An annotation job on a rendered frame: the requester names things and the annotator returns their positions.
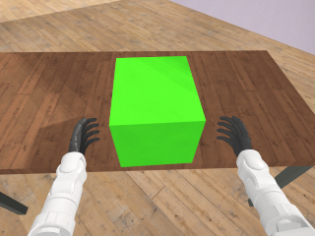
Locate robot left forearm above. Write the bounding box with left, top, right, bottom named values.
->
left=27, top=151, right=88, bottom=236

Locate table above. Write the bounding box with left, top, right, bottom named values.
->
left=0, top=50, right=315, bottom=215

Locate robot right forearm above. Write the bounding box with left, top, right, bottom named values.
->
left=236, top=149, right=315, bottom=236

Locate robot left hand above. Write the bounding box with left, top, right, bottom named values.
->
left=68, top=117, right=100, bottom=156

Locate carton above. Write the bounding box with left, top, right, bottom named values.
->
left=109, top=56, right=206, bottom=167

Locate robot right upper arm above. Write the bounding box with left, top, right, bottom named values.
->
left=271, top=226, right=315, bottom=236

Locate robot right hand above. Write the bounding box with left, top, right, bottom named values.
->
left=217, top=115, right=253, bottom=157

